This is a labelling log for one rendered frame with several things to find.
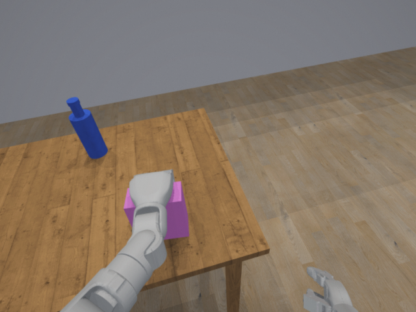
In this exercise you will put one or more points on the table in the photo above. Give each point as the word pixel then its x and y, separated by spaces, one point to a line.
pixel 62 215

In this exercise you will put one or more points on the left robot upper arm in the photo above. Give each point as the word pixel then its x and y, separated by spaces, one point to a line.
pixel 85 305

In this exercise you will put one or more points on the right robot hand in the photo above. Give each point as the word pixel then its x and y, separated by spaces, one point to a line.
pixel 334 292

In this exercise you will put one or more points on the left robot forearm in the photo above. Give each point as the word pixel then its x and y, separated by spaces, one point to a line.
pixel 115 288

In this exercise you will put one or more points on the left robot hand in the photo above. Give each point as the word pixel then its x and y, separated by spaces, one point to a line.
pixel 152 187

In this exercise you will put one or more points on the sponge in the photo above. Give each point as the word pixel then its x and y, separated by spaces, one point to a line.
pixel 177 216

